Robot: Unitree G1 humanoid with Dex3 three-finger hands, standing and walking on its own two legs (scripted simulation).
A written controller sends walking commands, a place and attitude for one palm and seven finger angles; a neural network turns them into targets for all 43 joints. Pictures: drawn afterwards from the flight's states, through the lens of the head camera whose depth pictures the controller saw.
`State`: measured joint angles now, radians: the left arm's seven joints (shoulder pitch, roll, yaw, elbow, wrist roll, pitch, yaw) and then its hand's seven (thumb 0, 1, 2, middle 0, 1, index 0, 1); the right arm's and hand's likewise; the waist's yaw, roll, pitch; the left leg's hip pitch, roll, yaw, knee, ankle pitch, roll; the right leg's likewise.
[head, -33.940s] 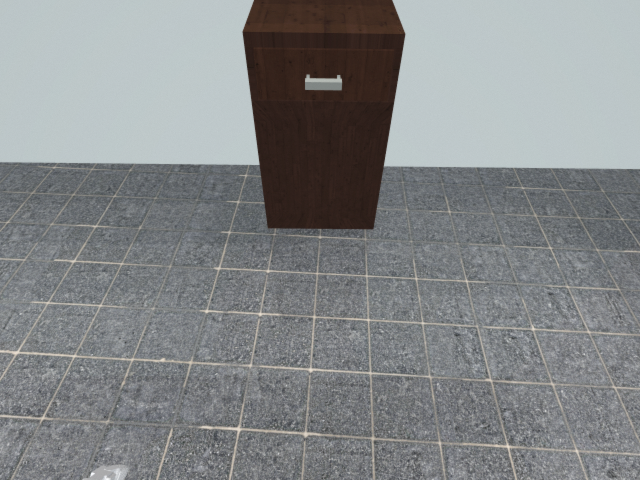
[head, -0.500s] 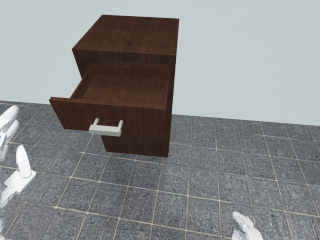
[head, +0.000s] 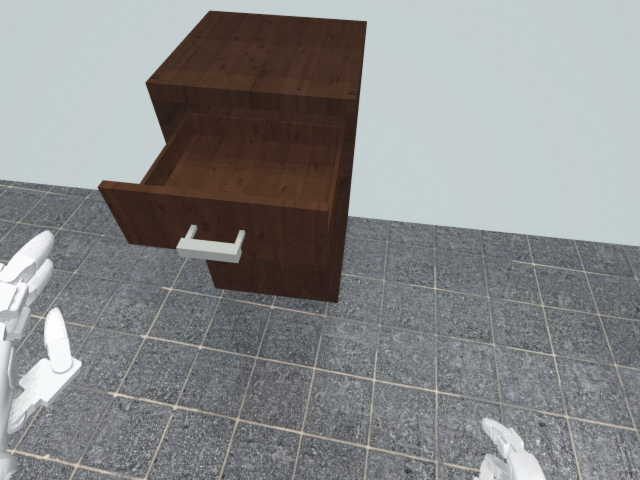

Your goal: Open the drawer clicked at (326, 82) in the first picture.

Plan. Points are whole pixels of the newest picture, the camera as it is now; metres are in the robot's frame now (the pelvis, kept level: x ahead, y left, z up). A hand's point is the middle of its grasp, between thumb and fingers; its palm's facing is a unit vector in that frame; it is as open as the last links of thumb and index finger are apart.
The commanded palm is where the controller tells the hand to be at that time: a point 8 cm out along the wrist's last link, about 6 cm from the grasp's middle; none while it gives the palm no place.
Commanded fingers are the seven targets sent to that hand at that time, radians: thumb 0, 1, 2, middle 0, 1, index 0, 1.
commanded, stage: stop stepping back and stand still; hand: left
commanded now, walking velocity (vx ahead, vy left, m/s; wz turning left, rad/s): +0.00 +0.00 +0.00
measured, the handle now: (213, 241) +0.53 +0.23 -0.08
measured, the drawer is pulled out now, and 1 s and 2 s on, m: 0.30 0.30 0.30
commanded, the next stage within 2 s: let the arm hang, fingers relaxed in 0.78 s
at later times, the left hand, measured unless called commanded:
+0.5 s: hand (50, 334) +0.22 +0.26 +0.15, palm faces +0.30 -0.84 -0.45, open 7.4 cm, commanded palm +0.16 +0.31 +0.18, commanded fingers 0.00 0.90 0.90 -0.20 -0.30 -0.20 -0.30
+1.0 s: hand (86, 401) +0.21 +0.30 -0.01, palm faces +0.14 -0.89 -0.44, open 7.4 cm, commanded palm none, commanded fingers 0.00 0.90 0.90 -0.20 -0.30 -0.20 -0.30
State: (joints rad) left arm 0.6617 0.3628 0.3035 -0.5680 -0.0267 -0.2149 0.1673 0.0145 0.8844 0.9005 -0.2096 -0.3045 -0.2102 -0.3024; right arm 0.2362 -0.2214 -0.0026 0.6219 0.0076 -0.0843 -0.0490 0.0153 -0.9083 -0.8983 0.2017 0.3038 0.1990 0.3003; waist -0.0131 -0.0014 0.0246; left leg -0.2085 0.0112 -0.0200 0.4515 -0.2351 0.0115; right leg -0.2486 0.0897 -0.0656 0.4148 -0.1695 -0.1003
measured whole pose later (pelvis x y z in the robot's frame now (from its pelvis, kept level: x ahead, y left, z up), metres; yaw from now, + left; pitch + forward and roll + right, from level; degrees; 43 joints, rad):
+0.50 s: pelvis +0.02 +0.03 +0.01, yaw -1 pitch +0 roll -1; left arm 0.65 0.39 0.32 -0.56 -0.05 -0.17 0.16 0.01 0.89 0.90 -0.21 -0.30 -0.21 -0.30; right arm 0.19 -0.19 0.02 0.59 0.02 -0.06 -0.05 0.01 -0.91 -0.90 0.20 0.30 0.20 0.30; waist -0.01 -0.01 0.04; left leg -0.16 -0.01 0.00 0.41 -0.25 0.02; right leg -0.20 0.07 -0.04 0.36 -0.17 -0.06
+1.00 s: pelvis +0.01 +0.05 +0.00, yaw +0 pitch +1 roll +0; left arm 0.34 0.33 0.14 0.15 0.02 -0.05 0.04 0.00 0.90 0.90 -0.20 -0.30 -0.20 -0.30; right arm 0.14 -0.26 0.00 0.76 0.00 -0.06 0.01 0.01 -0.91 -0.90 0.20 0.30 0.20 0.30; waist 0.01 0.03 0.00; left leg -0.25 -0.07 0.02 0.52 -0.28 0.06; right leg -0.32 0.01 -0.03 0.53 -0.23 -0.02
